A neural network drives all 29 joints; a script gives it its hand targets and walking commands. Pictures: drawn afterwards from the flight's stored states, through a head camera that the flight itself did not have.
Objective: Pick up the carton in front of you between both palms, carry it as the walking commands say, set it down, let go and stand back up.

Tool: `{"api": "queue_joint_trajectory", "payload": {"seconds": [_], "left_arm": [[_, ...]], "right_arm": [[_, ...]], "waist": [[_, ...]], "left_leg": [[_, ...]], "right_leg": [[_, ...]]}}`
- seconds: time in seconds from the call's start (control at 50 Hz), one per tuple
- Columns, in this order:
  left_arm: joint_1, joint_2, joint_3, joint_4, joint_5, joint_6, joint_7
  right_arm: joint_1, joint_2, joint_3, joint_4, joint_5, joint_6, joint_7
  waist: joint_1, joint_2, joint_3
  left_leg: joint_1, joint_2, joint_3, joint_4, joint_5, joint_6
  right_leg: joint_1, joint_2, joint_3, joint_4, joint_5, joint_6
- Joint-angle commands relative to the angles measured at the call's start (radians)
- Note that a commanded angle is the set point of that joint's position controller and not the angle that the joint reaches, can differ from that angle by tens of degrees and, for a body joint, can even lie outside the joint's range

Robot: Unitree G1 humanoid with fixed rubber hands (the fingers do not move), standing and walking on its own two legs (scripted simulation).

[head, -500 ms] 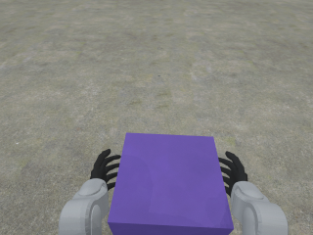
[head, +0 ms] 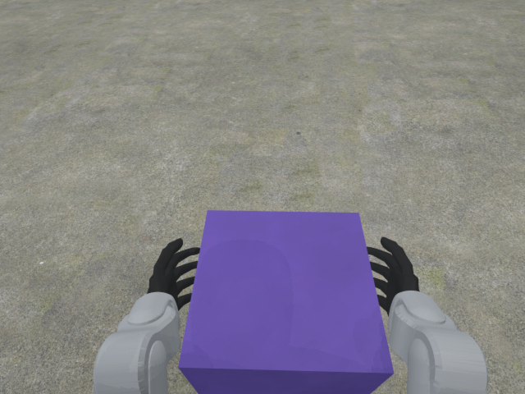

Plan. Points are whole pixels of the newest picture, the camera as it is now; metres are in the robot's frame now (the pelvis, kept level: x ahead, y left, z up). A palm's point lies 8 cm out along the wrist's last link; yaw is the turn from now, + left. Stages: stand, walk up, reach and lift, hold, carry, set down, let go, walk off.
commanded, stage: carry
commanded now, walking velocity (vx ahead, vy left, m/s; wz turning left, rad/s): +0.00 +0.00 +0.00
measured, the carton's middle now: (280, 317) +0.25 +0.00 +0.01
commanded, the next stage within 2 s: hold in 1.44 s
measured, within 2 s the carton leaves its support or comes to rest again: neither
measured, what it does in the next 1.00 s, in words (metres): shifts its weight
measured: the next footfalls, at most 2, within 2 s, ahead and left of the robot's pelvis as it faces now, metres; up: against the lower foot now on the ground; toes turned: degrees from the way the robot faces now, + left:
none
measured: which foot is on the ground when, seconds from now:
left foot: down 0.00-1.00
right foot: down 0.00-1.00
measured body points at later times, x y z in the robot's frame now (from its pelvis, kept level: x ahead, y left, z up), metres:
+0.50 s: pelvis +0.08 +0.02 -0.01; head +0.06 +0.02 +0.44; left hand +0.34 +0.17 +0.08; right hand +0.33 -0.14 +0.08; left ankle +0.03 +0.12 -0.74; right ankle +0.04 -0.09 -0.74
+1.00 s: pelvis +0.05 +0.02 +0.00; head +0.02 +0.02 +0.45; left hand +0.34 +0.17 +0.04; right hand +0.33 -0.14 +0.04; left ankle +0.03 +0.12 -0.74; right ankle +0.04 -0.09 -0.74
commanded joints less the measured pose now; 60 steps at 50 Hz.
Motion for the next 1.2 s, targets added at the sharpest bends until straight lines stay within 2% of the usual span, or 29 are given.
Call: {"api": "queue_joint_trajectory", "payload": {"seconds": [0.0, 0.02, 0.04, 0.08, 0.12, 0.16, 0.24, 0.4, 0.54, 0.7, 0.8, 1.04, 1.12, 1.18], "left_arm": [[-0.371, -0.799, -0.643, -0.104, -0.270, 0.003, -0.136], [-0.384, -0.767, -0.640, -0.126, -0.268, 0.015, -0.130], [-0.396, -0.743, -0.634, -0.104, -0.260, 0.030, -0.124], [-0.355, -0.697, -0.609, -0.055, -0.242, 0.052, -0.111], [-0.353, -0.685, -0.601, -0.040, -0.234, 0.063, -0.102], [-0.376, -0.700, -0.601, -0.039, -0.237, 0.065, -0.098], [-0.401, -0.743, -0.604, -0.036, -0.244, 0.057, -0.098], [-0.400, -0.762, -0.614, -0.039, -0.244, 0.043, -0.105], [-0.427, -0.714, -0.598, 0.059, -0.205, 0.007, -0.137], [-0.488, -0.710, -0.555, 0.198, -0.155, -0.103, -0.188], [-0.516, -0.705, -0.497, 0.306, -0.107, -0.179, -0.210], [-0.661, -0.782, -0.370, 0.632, -0.016, -0.434, -0.287], [-0.714, -0.829, -0.373, 0.694, -0.015, -0.516, -0.311], [-0.730, -0.863, -0.397, 0.695, -0.024, -0.536, -0.320]], "right_arm": [[-0.346, 0.800, 0.661, -0.112, 0.266, -0.021, 0.118], [-0.351, 0.770, 0.646, -0.101, 0.258, -0.015, 0.113], [-0.363, 0.748, 0.630, -0.085, 0.254, -0.007, 0.109], [-0.317, 0.699, 0.594, -0.023, 0.241, 0.014, 0.102], [-0.315, 0.683, 0.578, -0.004, 0.239, 0.022, 0.099], [-0.342, 0.697, 0.578, -0.005, 0.253, 0.025, 0.099], [-0.382, 0.741, 0.597, -0.017, 0.277, 0.019, 0.104], [-0.386, 0.756, 0.617, -0.033, 0.279, 0.007, 0.111], [-0.409, 0.711, 0.601, 0.065, 0.235, -0.028, 0.143], [-0.478, 0.715, 0.566, 0.202, 0.185, -0.139, 0.189], [-0.499, 0.704, 0.500, 0.318, 0.132, -0.214, 0.209], [-0.646, 0.775, 0.373, 0.635, 0.041, -0.470, 0.291], [-0.703, 0.824, 0.377, 0.700, 0.037, -0.550, 0.316], [-0.716, 0.860, 0.402, 0.699, 0.046, -0.569, 0.326]], "waist": [[-0.011, -0.117, -0.334], [-0.003, -0.026, -0.282], [-0.008, 0.012, -0.253], [-0.013, 0.009, -0.236], [-0.013, 0.001, -0.251], [-0.013, -0.004, -0.267], [-0.014, -0.013, -0.288], [-0.016, -0.030, -0.307], [-0.017, -0.035, -0.258], [-0.016, -0.041, -0.248], [-0.015, -0.042, -0.237], [-0.014, -0.044, -0.257], [-0.014, -0.043, -0.281], [-0.014, -0.043, -0.301]], "left_leg": [[0.217, 0.083, -0.028, -0.122, 0.241, -0.002], [0.158, 0.124, -0.065, -0.080, 0.315, 0.007], [0.133, 0.128, -0.058, -0.057, 0.353, 0.015], [0.131, 0.121, -0.055, -0.030, 0.476, 0.018], [0.142, 0.115, -0.055, -0.006, 0.586, 0.022], [0.158, 0.112, -0.053, 0.009, 0.655, 0.023], [0.170, 0.106, -0.048, 0.026, 0.678, 0.026], [0.181, 0.097, -0.039, 0.039, 0.615, 0.030], [0.156, 0.096, -0.044, 0.012, 0.481, 0.035], [0.146, 0.092, -0.048, -0.023, 0.363, 0.040], [0.137, 0.091, -0.050, -0.038, 0.302, 0.043], [0.121, 0.086, -0.055, -0.058, 0.201, 0.047], [0.127, 0.086, -0.056, -0.054, 0.198, 0.046], [0.133, 0.087, -0.055, -0.048, 0.211, 0.046]], "right_leg": [[0.115, -0.170, 0.106, -0.010, 0.104, 0.016], [0.106, -0.133, 0.093, -0.002, 0.076, 0.046], [0.115, -0.138, 0.116, 0.009, 0.131, 0.056], [0.128, -0.142, 0.122, 0.069, 0.266, 0.061], [0.136, -0.137, 0.118, 0.108, 0.349, 0.069], [0.137, -0.129, 0.114, 0.127, 0.370, 0.074], [0.151, -0.124, 0.114, 0.143, 0.383, 0.075], [0.168, -0.128, 0.121, 0.145, 0.394, 0.071], [0.147, -0.133, 0.130, 0.115, 0.291, 0.067], [0.149, -0.135, 0.135, 0.077, 0.212, 0.059], [0.135, -0.138, 0.137, 0.059, 0.169, 0.057], [0.121, -0.137, 0.141, 0.039, 0.087, 0.050], [0.127, -0.136, 0.141, 0.042, 0.082, 0.048], [0.131, -0.136, 0.141, 0.049, 0.092, 0.048]]}}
